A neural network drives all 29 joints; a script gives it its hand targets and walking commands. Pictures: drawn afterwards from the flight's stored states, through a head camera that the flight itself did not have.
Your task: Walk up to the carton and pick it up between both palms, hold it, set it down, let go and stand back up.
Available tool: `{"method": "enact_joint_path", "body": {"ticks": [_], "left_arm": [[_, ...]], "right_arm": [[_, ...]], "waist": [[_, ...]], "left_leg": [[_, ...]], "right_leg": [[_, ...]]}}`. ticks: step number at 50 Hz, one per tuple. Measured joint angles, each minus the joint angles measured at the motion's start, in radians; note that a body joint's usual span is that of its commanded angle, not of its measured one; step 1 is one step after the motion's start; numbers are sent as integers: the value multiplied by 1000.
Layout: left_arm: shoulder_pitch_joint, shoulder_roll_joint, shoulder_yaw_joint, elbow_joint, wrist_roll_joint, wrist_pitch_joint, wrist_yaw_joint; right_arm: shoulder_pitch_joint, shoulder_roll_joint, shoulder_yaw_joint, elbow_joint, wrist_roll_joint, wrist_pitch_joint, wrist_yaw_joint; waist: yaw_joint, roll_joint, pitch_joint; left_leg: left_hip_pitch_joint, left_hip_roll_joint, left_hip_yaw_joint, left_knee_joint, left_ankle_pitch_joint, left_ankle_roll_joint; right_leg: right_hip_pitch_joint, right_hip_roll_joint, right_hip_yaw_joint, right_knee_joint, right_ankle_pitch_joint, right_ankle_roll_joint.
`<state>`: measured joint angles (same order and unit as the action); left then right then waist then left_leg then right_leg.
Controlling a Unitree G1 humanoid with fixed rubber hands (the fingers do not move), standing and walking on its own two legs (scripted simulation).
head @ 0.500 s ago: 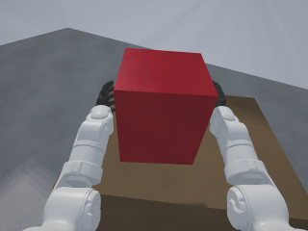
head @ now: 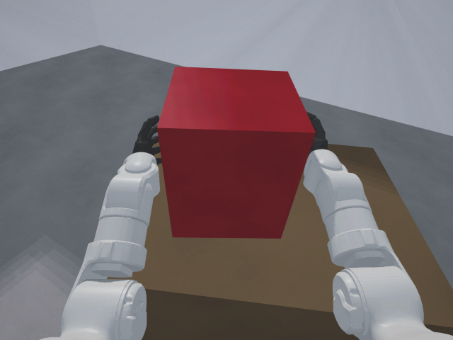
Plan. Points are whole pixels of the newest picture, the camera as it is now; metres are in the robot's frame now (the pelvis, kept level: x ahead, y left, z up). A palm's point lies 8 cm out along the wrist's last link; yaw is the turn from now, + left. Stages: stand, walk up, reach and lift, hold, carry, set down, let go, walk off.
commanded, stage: reach and lift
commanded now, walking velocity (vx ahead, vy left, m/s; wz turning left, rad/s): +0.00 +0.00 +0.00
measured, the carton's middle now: (229, 155) +0.42 +0.02 +0.17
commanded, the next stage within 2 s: hold in 0.22 s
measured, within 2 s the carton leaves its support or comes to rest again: neither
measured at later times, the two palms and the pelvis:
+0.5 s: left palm (142, 155) +0.37 +0.16 +0.20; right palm (320, 151) +0.38 -0.14 +0.22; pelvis -0.01 +0.00 +0.00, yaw +0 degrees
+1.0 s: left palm (141, 149) +0.36 +0.16 +0.22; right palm (323, 149) +0.38 -0.14 +0.22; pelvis -0.01 +0.00 +0.00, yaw +0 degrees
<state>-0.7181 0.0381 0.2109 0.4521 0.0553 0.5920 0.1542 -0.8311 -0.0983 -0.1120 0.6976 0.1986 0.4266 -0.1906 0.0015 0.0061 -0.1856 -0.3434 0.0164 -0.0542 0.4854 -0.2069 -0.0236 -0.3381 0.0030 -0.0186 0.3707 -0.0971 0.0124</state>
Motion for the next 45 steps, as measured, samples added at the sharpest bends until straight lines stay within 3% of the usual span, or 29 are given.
{"method": "enact_joint_path", "body": {"ticks": [8, 45], "left_arm": [[-55, 0, 8, 21, 7, 29, 0], [-51, 2, 24, -33, 28, 115, -19]], "right_arm": [[-13, 0, -36, 0, -9, 12, 5], [-28, -1, -17, -32, 1, 91, -12]], "waist": [[-7, 0, 30], [-13, 0, -4]], "left_leg": [[6, 0, 0, 0, 9, 0], [25, 0, -1, 0, 11, 0]], "right_leg": [[6, 0, 0, 0, 9, 0], [28, 0, 0, -5, 14, 0]]}}
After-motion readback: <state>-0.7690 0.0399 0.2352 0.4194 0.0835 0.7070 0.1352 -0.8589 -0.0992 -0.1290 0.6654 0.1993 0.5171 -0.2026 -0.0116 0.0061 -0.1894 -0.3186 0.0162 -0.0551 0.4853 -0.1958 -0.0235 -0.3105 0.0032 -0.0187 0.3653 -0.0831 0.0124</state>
